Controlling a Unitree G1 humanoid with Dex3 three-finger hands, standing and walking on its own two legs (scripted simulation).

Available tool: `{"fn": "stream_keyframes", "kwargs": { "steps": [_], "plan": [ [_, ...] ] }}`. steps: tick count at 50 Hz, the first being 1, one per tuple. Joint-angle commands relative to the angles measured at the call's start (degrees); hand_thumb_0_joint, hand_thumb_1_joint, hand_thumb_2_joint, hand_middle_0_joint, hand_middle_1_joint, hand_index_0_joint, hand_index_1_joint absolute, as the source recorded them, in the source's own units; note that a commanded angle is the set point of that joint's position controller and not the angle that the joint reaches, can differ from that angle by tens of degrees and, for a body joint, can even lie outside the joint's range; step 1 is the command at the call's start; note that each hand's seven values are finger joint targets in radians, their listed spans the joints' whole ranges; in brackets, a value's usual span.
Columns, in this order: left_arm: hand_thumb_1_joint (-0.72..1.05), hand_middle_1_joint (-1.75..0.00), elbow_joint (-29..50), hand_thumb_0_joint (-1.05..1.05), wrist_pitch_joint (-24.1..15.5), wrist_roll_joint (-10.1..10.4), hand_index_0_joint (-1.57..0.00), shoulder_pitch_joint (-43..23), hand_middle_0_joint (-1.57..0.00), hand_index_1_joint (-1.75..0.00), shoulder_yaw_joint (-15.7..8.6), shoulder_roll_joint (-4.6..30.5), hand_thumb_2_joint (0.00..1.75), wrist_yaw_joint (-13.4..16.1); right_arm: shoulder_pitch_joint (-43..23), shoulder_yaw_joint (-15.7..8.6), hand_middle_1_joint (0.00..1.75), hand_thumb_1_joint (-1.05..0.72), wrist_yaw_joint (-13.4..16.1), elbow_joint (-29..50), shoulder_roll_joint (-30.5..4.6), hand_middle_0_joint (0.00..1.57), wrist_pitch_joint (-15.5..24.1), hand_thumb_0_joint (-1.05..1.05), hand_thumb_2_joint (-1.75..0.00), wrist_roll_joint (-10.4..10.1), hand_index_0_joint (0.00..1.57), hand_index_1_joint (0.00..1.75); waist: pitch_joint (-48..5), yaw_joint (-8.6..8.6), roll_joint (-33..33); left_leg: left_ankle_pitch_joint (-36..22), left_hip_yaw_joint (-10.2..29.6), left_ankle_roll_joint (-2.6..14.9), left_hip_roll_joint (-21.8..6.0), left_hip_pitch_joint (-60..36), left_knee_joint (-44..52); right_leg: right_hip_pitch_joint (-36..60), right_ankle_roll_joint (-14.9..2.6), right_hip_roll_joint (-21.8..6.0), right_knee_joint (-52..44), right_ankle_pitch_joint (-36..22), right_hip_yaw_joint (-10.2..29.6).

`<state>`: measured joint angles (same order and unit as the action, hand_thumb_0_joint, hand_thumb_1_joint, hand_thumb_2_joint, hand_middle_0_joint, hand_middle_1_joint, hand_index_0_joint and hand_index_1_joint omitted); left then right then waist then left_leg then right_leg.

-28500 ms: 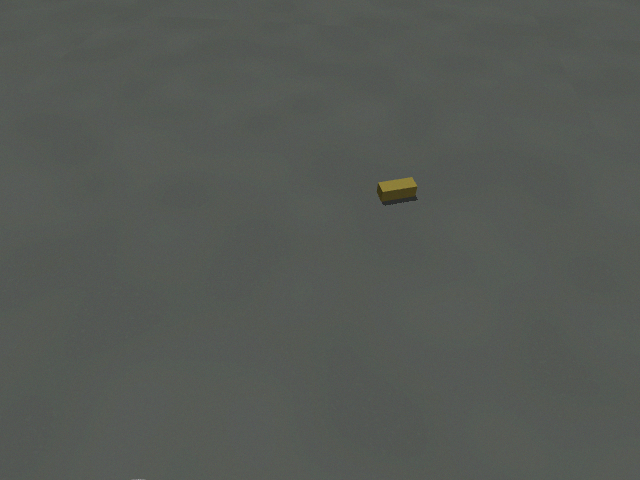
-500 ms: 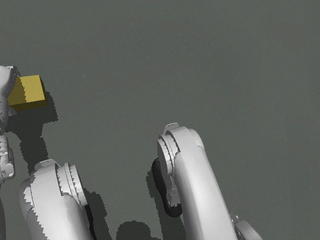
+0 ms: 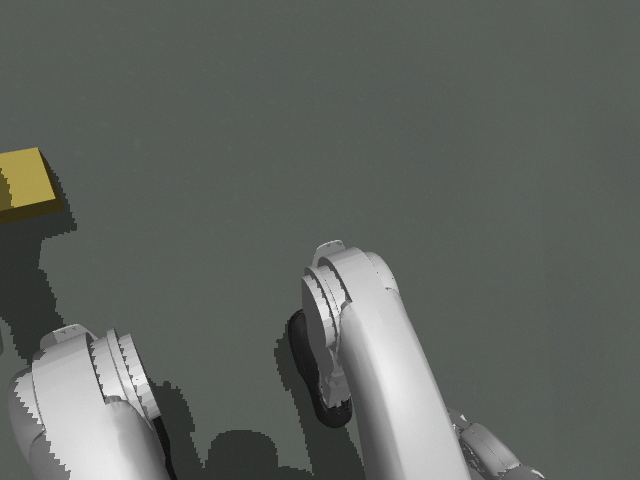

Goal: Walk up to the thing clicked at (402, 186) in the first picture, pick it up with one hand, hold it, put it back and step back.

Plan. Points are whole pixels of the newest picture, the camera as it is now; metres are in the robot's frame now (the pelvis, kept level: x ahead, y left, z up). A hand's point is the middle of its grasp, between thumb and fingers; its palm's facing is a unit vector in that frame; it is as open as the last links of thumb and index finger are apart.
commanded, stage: rest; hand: left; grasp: from above
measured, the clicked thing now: out of the picture +0.47 +0.29 -0.27
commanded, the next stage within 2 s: open in 0.28 s
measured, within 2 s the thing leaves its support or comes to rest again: neither
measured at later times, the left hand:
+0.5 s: hand out of the picture +0.46 +0.29 -0.24, palm faces -0.47 -0.11 -0.87, open 9.8 cm
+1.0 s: hand out of the picture +0.47 +0.29 -0.24, palm faces -0.48 -0.12 -0.87, open 13.6 cm
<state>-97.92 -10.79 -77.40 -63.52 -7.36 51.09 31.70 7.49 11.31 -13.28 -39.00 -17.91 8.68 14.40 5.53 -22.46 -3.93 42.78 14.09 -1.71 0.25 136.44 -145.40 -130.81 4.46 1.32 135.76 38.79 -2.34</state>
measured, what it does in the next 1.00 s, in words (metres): stands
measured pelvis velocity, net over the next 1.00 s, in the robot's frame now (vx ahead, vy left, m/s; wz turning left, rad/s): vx -0.01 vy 0.00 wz -0.03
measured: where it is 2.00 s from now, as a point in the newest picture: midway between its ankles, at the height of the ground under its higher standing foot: (247, 431)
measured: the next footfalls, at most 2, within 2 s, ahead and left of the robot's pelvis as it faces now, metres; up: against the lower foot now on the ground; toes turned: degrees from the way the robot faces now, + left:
none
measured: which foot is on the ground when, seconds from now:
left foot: down 0.00-1.00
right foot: down 0.00-1.00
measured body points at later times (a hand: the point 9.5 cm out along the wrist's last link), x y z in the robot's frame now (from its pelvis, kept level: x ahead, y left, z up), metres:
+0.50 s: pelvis +0.00 +0.00 +0.00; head +0.27 +0.12 +0.33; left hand +0.48 +0.29 -0.19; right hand +0.03 -0.25 -0.06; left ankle +0.05 +0.13 -0.27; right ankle +0.11 -0.15 -0.27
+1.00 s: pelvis -0.01 +0.00 +0.00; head +0.27 +0.11 +0.33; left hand +0.49 +0.29 -0.19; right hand +0.03 -0.25 -0.06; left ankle +0.05 +0.13 -0.27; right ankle +0.11 -0.15 -0.27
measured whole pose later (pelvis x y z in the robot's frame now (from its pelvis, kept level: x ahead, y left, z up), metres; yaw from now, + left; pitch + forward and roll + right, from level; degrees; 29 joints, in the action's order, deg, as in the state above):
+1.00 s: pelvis -0.01 +0.00 +0.00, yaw -2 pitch +30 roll -15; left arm -101.2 -11.3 -76.8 -65.5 -5.2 55.5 31.8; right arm 7.2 15.7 -14.9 -37.4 -18.8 10.6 15.8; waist 7.9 -24.0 -5.0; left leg 42.1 15.7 -1.4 0.1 136.1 -146.5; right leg -129.7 4.9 1.8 135.2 37.3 -3.7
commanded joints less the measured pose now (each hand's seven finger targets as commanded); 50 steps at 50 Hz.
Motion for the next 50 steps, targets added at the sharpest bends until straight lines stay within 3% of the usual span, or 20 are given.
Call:
{"fn": "stream_keyframes", "kwargs": {
  "steps": [1,4,7,9,10,15,16,17,19,22,23,25,26,28,29,33,42,44,47,50],
  "plan": [
    [0.61,-0.74,8.9,0.0,-0.8,0.7,-0.98,-19.8,-0.94,-0.7,0.0,12.0,0.76,2.8,12.5,-5.3,0.3,-0.91,0.5,-0.8,-18.1,0.2,0.0,0.0,-0.9,0.0,0.2,0.3,-40.1,-2.95,29.5,-17.0,-7.8,1.59,-0.9,-32.9,15.3,20.7,-5.52,1.5,-9.5,-18.0,-11.2],
    [0.63,-0.74,6.4,0.0,-1.1,0.1,-0.98,-18.7,-0.94,-0.7,-0.6,13.2,0.76,3.0,13.2,-5.1,0.3,-0.91,0.2,-1.2,-18.9,0.2,0.3,0.0,-0.9,0.3,0.2,0.3,-38.0,-4.02,28.7,-17.2,-7.6,1.54,-1.1,-32.7,14.6,20.5,-5.3,1.5,-9.0,-18.4,-11.5],
    [0.62,-0.72,7.2,0.0,-1.7,0.2,-0.98,-18.9,-0.94,-0.68,-1.3,14.7,0.74,3.5,13.0,-4.6,0.3,-0.9,-0.1,-1.2,-18.8,0.2,0.3,0.0,-0.9,0.8,0.2,0.3,-38.7,-3.49,29.6,-16.9,-7.3,1.54,-1.1,-32.5,14.9,21.6,-5.3,1.7,-9.5,-18.0,-11.7],
    [0.62,-0.73,4.6,0.0,-1.5,-0.2,-0.97,-18.2,-0.94,-0.69,0.6,12.2,0.74,3.3,12.1,-4.3,0.3,-0.9,-0.3,-1.0,-18.7,0.2,0.6,0.0,-0.9,0.8,0.2,0.3,-36.6,-4.6,28.5,-16.5,-7.5,1.62,-1.1,-32.2,14.0,20.5,-5.17,1.7,-9.0,-18.2,-11.6],
    [0.61,-0.73,6.8,0.0,-1.8,-0.1,-0.96,-19.4,-0.93,-0.69,-0.6,14.3,0.73,3.7,12.4,-4.3,0.3,-0.9,-0.3,-1.2,-18.9,0.2,0.5,0.0,-0.9,0.9,0.2,0.3,-38.2,-4.02,29.5,-16.5,-7.1,1.5,-1.2,-32.4,14.9,21.2,-5.18,1.9,-9.3,-17.9,-11.9],
    [0.63,-0.72,6.1,0.0,-1.9,-0.3,-0.97,-19.7,-0.94,-0.68,0.6,14.8,0.73,4.4,12.3,-3.6,0.3,-0.9,-0.4,-1.0,-19.4,0.2,1.0,0.0,-0.9,1.0,0.2,0.3,-37.6,-4.17,28.8,-15.8,-7.0,1.8,-1.2,-31.2,14.6,22.1,-5.14,2.1,-9.9,-17.7,-11.8],
    [0.62,-0.72,3.2,0.0,-1.4,-0.2,-0.97,-18.6,-0.93,-0.68,3.3,10.8,0.72,4.0,11.4,-3.4,0.3,-0.9,-0.7,-0.5,-19.0,0.2,1.4,0.0,-0.9,0.8,0.2,0.3,-35.5,-4.8,28.0,-15.4,-7.1,1.74,-1.2,-31.2,14.0,20.3,-5.08,2.0,-9.4,-17.5,-11.8],
    [0.63,-0.72,2.6,0.0,-1.5,0.1,-0.97,-18.1,-0.93,-0.68,1.4,13.0,0.71,4.5,11.9,-3.4,0.3,-0.9,-0.8,-1.2,-19.3,0.2,1.4,0.0,-0.9,1.2,0.2,0.3,-35.3,-4.8,27.3,-15.0,-6.6,1.69,-1.4,-30.6,14.6,20.4,-5.03,2.2,-9.6,-17.0,-12.3],
    [0.61,-0.69,2.6,0.0,-1.4,0.0,-0.96,-18.8,-0.93,-0.66,1.7,13.1,0.71,4.5,12.1,-3.2,0.3,-0.9,-0.9,-0.8,-19.7,0.2,1.7,0.0,-0.9,1.2,0.2,0.3,-34.7,-5.18,27.9,-15.1,-6.5,1.7,-1.3,-30.6,14.4,20.4,-5.06,2.0,-9.3,-17.0,-12.3],
    [0.37,-0.75,3.9,0.0,-1.2,0.0,-0.72,-19.8,-0.69,-0.71,1.0,14.5,0.73,4.8,12.2,-2.6,0.3,-0.9,-1.0,-0.6,-19.5,0.2,1.7,0.0,-0.9,1.3,0.2,0.3,-36.9,-4.58,28.5,-16.4,-6.4,1.66,-1.4,-31.4,14.4,22.0,-4.97,2.1,-9.6,-18.3,-12.2],
    [0.29,-0.76,3.9,0.0,-1.2,0.1,-0.66,-20.1,-0.63,-0.73,3.0,12.3,0.74,4.6,11.2,-2.7,0.3,-0.9,-1.0,-0.1,-19.6,0.2,1.9,0.0,-0.9,1.2,0.2,0.3,-36.3,-4.82,28.9,-15.7,-6.4,1.59,-1.4,-31.6,14.6,21.1,-5.1,2.2,-9.5,-17.7,-12.2],
    [0.13,-0.78,3.5,0.0,-1.2,0.3,-0.55,-20.1,-0.52,-0.75,1.5,14.5,0.74,4.7,11.6,-2.7,0.3,-0.89,-1.0,-0.3,-20.1,0.2,2.0,0.0,-0.9,1.0,0.2,0.3,-35.1,-5.02,28.2,-14.3,-6.0,1.59,-1.5,-30.2,15.1,20.6,-5.04,2.3,-9.6,-16.6,-12.5],
    [0.05,-0.77,2.5,0.0,-1.0,0.2,-0.51,-19.7,-0.49,-0.75,3.2,12.2,0.75,4.3,11.2,-2.6,0.3,-0.9,-1.1,-0.1,-20.0,0.2,2.4,0.0,-0.9,1.1,0.2,0.3,-33.8,-5.37,28.3,-14.2,-6.4,1.68,-1.3,-30.1,14.2,19.9,-5.0,2.2,-9.3,-16.6,-12.3],
    [-0.09,-0.79,5.8,0.0,-1.1,0.0,-0.43,-20.5,-0.41,-0.77,0.7,16.6,0.76,5.0,11.8,-2.5,0.3,-0.9,-0.9,-0.3,-20.3,0.2,2.2,0.0,-0.9,1.0,0.2,0.3,-37.6,-3.99,29.7,-16.1,-6.3,1.49,-1.4,-31.5,14.8,22.3,-5.11,2.3,-9.6,-18.0,-12.1],
    [-0.14,-0.8,3.9,0.0,-0.8,-0.1,-0.39,-19.4,-0.37,-0.79,0.9,15.5,0.77,5.0,11.5,-2.4,0.3,-0.9,-1.0,-0.1,-19.9,0.2,2.3,0.0,-0.9,1.0,0.2,0.3,-36.4,-4.27,29.8,-16.1,-6.2,1.37,-1.4,-31.9,14.8,21.4,-5.16,2.0,-9.1,-17.9,-12.2],
    [-0.26,-0.85,3.8,0.0,-0.7,-0.1,-0.29,-19.4,-0.28,-0.84,1.1,14.7,0.83,4.4,11.4,-1.8,0.3,-0.9,-1.5,-0.1,-19.8,0.2,2.5,0.0,-0.9,1.4,0.2,0.3,-35.1,-5.44,29.5,-16.2,-6.1,1.36,-1.5,-31.7,14.5,20.9,-4.88,2.1,-9.2,-18.1,-12.5],
    [-0.47,-0.96,3.7,0.0,-0.1,0.5,-0.12,-17.6,-0.12,-0.96,1.1,14.8,0.96,3.4,11.3,-2.1,0.3,-0.89,-1.2,0.8,-20.2,0.2,1.5,0.0,-0.9,1.3,0.2,0.3,-36.4,-4.4,29.2,-16.1,-5.9,1.43,-1.3,-30.6,15.1,21.7,-5.11,2.1,-9.7,-18.1,-12.2],
    [-0.51,-0.98,0.3,0.0,-0.1,1.1,-0.08,-16.3,-0.09,-0.99,3.0,12.0,0.98,2.3,11.0,-1.1,0.3,-0.89,-1.4,0.6,-19.0,0.2,1.8,0.0,-0.9,1.3,0.2,0.3,-32.1,-6.12,25.7,-14.3,-6.2,2.0,-1.3,-27.8,13.8,20.7,-4.68,2.2,-10.0,-17.1,-12.3],
    [-0.55,-1.0,4.2,0.0,-0.9,1.6,-0.05,-18.3,-0.07,-1.01,1.8,15.5,1.02,2.3,11.3,-1.1,0.3,-0.89,-1.0,0.8,-19.5,0.2,1.7,0.0,-0.9,0.9,0.2,0.3,-35.1,-4.79,26.5,-14.6,-6.4,2.09,-1.2,-28.3,14.0,22.9,-4.77,2.3,-10.8,-17.1,-11.9],
    [-0.55,-0.99,3.2,0.0,-1.2,1.6,-0.05,-17.7,-0.07,-1.01,2.3,14.6,1.04,2.3,11.3,-1.4,0.3,-0.89,-0.8,1.0,-19.8,0.2,1.8,0.0,-0.9,0.8,0.2,0.3,-34.1,-4.94,27.5,-14.0,-5.9,1.65,-1.3,-29.2,14.6,20.9,-5.14,2.2,-10.1,-16.1,-12.3]
  ]
}}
